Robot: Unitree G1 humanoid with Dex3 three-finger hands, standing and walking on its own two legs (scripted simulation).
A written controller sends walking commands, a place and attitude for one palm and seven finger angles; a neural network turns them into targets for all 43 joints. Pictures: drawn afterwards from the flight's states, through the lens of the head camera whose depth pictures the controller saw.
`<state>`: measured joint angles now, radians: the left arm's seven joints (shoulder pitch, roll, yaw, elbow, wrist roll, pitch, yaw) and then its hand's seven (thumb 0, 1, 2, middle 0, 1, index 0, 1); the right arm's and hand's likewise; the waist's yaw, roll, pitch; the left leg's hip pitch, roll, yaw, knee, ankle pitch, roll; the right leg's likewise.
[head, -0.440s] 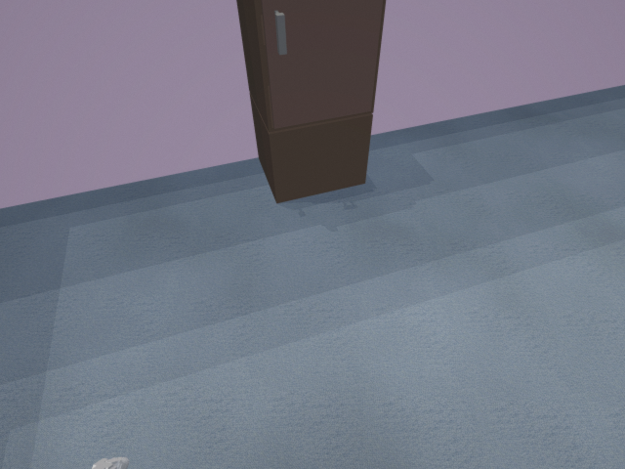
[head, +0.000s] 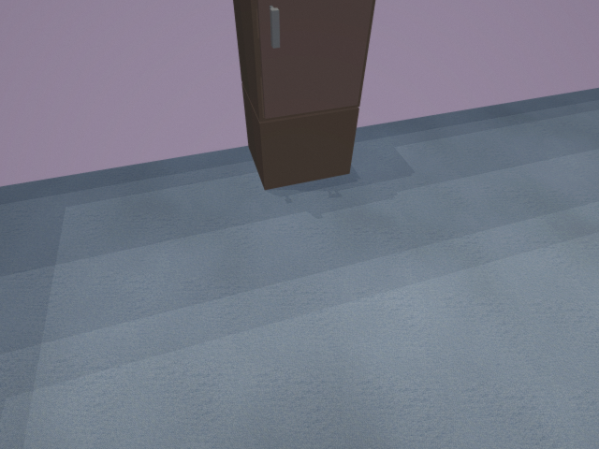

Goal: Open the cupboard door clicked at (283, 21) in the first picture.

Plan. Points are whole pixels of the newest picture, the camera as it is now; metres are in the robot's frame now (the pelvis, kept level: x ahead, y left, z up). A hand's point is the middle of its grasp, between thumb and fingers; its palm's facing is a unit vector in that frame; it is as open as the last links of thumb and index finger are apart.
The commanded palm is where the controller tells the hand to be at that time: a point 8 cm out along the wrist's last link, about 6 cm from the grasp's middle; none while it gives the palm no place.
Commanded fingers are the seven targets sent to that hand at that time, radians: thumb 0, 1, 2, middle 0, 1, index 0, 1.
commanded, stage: stand and wait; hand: left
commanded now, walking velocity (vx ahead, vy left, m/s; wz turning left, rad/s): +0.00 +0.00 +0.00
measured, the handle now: (273, 26) +1.41 +0.18 +0.02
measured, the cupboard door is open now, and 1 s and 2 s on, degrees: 0 0 0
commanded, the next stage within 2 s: look at it before walking up in 0.38 s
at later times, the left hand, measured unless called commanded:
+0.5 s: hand out of the picture +0.08 +0.26 -0.15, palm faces -0.02 -0.94 -0.34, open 7.4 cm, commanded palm none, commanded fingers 0.00 0.90 0.90 -0.20 -0.30 -0.20 -0.30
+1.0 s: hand out of the picture +0.08 +0.26 -0.15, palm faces -0.02 -0.94 -0.34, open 7.4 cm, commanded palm none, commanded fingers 0.00 0.90 0.90 -0.20 -0.30 -0.20 -0.30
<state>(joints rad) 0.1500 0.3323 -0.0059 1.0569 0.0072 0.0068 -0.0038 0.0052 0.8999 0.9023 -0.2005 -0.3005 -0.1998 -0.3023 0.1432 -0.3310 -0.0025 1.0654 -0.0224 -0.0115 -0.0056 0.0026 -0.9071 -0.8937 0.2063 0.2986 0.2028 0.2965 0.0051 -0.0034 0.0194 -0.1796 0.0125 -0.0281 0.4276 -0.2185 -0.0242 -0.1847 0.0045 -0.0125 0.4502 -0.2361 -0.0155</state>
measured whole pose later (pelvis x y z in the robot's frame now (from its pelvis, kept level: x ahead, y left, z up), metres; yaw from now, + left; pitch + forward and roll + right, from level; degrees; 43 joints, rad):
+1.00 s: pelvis +0.01 +0.01 +0.00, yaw +0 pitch -2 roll +0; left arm 0.13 0.35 -0.01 1.09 0.01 0.00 0.00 0.00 0.90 0.90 -0.20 -0.30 -0.20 -0.30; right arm 0.12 -0.34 0.00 1.11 -0.01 -0.02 0.00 0.00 -0.91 -0.89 0.21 0.30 0.20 0.30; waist 0.01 0.00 0.03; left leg -0.13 0.00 -0.02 0.36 -0.20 -0.01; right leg -0.14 -0.01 0.00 0.39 -0.22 0.00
